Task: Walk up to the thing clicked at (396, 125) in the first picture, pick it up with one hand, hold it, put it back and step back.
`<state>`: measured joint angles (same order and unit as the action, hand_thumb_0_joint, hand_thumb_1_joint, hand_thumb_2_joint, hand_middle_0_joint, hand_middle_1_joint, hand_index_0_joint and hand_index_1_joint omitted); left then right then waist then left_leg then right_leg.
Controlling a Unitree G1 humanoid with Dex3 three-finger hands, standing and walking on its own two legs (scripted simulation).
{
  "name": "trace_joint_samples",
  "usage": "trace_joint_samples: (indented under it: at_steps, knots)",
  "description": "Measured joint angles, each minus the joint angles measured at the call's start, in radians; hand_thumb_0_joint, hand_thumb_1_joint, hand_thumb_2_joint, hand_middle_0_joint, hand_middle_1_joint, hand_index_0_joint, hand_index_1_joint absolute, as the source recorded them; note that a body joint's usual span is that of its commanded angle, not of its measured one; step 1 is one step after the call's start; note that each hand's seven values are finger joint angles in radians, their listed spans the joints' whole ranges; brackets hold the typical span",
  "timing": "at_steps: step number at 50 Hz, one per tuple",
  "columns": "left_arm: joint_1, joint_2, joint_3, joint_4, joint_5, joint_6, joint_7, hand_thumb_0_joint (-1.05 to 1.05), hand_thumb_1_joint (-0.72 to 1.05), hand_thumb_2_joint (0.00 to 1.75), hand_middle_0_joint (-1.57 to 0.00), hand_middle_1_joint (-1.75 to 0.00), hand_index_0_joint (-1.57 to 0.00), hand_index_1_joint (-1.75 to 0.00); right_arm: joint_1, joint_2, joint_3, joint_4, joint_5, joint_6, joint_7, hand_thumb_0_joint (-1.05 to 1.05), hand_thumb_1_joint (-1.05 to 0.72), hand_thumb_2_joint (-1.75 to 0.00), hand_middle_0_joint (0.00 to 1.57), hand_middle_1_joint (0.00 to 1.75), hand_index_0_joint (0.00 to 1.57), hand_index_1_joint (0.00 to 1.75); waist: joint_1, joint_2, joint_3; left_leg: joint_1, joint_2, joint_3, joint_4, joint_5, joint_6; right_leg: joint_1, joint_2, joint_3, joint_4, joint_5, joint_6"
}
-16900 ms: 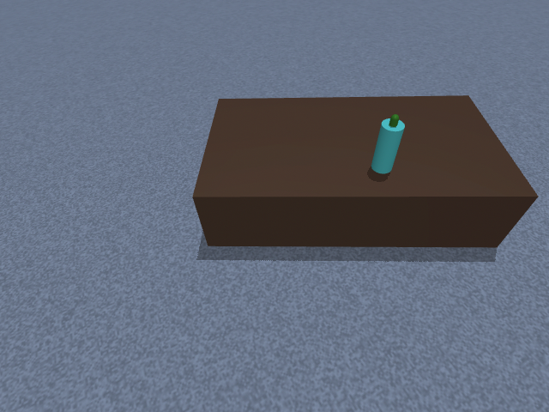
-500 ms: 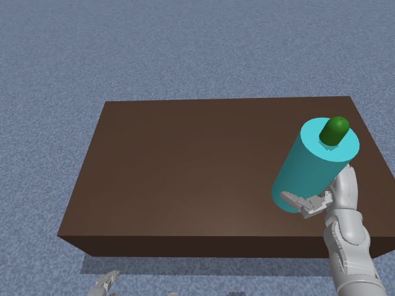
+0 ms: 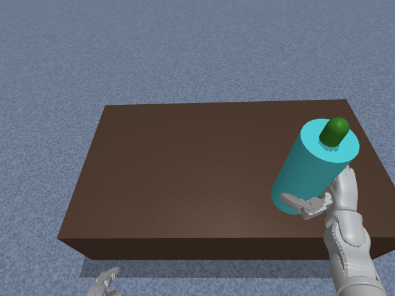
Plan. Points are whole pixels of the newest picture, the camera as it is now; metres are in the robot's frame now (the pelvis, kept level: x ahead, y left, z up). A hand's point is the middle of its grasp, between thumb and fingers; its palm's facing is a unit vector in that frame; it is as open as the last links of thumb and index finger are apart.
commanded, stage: hold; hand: right
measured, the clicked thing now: (309, 167) +0.34 -0.17 +0.10
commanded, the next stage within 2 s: crouch in 1.70 s
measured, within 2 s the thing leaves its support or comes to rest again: neither
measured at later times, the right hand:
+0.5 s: hand (304, 180) +0.33 -0.17 +0.06, palm faces +0.12 +0.99 +0.00, open 11.2 cm
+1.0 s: hand (301, 183) +0.33 -0.17 +0.05, palm faces +0.11 +0.99 +0.01, open 11.2 cm
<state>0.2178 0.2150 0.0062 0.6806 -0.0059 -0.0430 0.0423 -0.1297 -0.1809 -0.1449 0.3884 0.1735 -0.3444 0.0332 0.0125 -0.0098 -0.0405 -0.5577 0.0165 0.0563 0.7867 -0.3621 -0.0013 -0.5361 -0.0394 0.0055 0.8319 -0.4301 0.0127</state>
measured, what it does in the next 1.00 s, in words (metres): stands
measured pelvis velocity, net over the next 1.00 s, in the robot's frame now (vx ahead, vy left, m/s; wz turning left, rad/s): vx -0.01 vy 0.00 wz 0.00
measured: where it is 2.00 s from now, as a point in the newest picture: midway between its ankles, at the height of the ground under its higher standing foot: outside the picture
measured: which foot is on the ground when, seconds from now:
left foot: down 0.00-1.00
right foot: down 0.00-1.00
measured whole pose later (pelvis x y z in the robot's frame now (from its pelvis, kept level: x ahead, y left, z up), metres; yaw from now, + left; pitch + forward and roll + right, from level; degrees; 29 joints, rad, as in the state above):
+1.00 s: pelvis -0.01 +0.00 +0.00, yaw +0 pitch +7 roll +1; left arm 0.22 0.21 0.00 0.69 0.00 -0.06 0.04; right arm -0.15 -0.18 -0.13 0.42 0.17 -0.35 0.03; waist 0.02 -0.01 -0.03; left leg -0.56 0.02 0.05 0.78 -0.35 0.00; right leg -0.53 -0.04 0.00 0.82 -0.42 0.01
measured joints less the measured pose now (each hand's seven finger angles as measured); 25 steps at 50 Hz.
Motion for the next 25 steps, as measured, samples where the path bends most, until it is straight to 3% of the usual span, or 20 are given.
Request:
trace_joint_samples:
  at_steps: [25]
  knots:
    - [0.008, -0.001, 0.001, 0.011, 0.001, -0.010, 0.003, 0.01, 0.90, 0.91, -0.20, -0.31, -0.20, -0.31, -0.018, -0.002, 0.003, 0.026, -0.001, 0.003, 0.003, -0.02, 0.50, -1.04, 0.63, 0.94, 0.65, 0.94, 0.004, 0.000, -0.006, 0.012, 0.002, 0.001, -0.010, 0.006, -0.001, 0.011, 0.002, 0.001, -0.009, 0.006, -0.001]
